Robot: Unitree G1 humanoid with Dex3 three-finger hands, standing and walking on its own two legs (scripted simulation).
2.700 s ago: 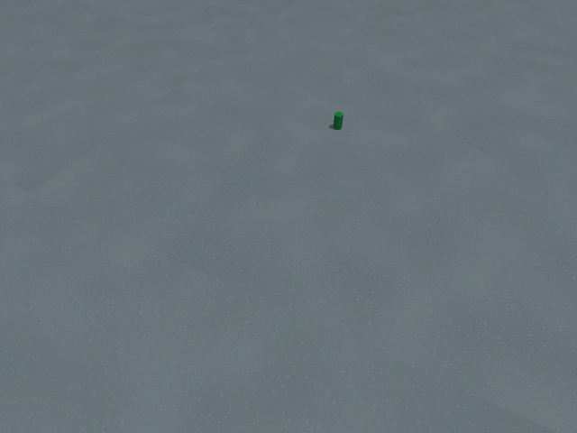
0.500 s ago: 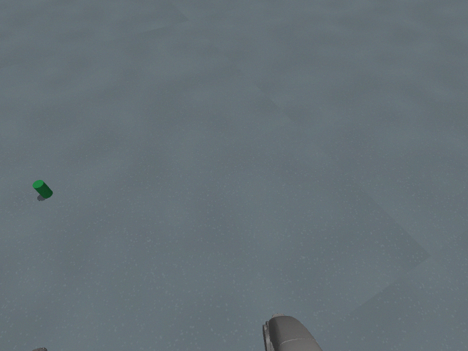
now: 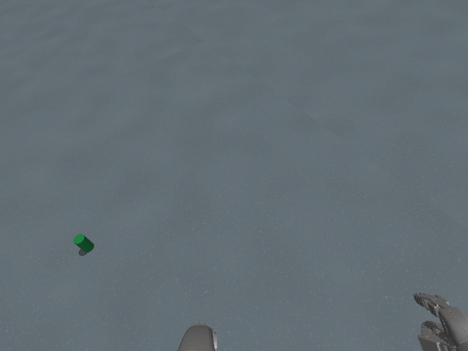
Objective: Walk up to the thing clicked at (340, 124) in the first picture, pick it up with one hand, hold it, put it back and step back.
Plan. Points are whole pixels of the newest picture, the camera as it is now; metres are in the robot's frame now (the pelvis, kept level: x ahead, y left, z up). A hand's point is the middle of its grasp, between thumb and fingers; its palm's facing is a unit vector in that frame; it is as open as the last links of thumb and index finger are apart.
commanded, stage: walk up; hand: left
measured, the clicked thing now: (84, 243) +0.68 +0.84 -0.70
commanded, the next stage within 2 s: none
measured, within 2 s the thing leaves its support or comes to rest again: neither
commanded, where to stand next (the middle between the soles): +0.24 +0.90 m, yaw -38 degrees
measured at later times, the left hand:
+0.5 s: hand (26, 284) +0.28 +0.50 -0.11, palm faces -0.22 -0.76 -0.61, open 7.3 cm
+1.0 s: hand out of the picture +0.35 +0.76 -0.14, palm faces -0.34 -0.76 -0.56, open 7.4 cm
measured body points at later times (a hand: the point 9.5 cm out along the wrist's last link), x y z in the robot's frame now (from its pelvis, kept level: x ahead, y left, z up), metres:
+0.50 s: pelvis +0.12 +0.22 -0.01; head +0.15 +0.17 +0.43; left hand +0.29 +0.54 -0.07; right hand +0.11 -0.11 -0.14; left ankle +0.10 +0.28 -0.66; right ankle +0.18 +0.12 -0.71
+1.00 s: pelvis +0.17 +0.49 -0.01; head +0.22 +0.47 +0.44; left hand +0.37 +0.80 -0.11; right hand +0.09 +0.17 -0.11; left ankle +0.19 +0.56 -0.71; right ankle +0.17 +0.32 -0.63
